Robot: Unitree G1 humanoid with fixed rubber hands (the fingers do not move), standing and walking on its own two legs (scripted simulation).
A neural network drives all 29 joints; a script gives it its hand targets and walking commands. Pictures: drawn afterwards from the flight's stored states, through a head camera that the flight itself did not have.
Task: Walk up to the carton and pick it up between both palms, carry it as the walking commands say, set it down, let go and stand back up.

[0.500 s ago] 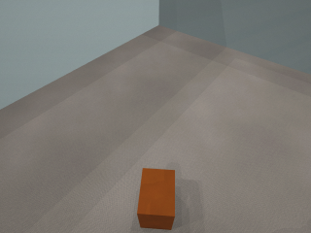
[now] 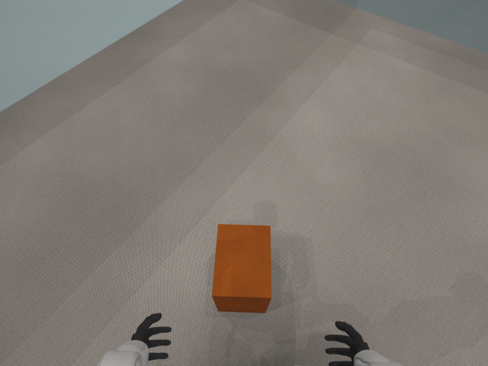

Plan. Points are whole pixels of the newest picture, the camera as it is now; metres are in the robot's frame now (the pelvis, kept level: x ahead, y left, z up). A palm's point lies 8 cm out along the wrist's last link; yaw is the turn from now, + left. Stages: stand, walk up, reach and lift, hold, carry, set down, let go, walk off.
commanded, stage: reach and lift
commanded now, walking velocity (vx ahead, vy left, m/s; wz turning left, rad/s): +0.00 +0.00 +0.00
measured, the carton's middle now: (242, 270) +0.44 +0.02 -0.62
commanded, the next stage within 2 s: none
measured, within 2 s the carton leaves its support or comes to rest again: neither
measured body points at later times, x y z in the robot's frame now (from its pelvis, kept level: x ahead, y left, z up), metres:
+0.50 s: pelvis -0.09 +0.00 -0.07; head +0.06 +0.00 +0.36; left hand +0.21 +0.20 -0.18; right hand +0.20 -0.19 -0.18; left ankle -0.01 +0.11 -0.72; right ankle +0.01 -0.11 -0.72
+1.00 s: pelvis -0.08 +0.01 -0.09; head +0.19 +0.01 +0.27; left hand +0.38 +0.18 -0.22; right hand +0.36 -0.17 -0.22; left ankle -0.01 +0.11 -0.72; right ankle +0.01 -0.11 -0.72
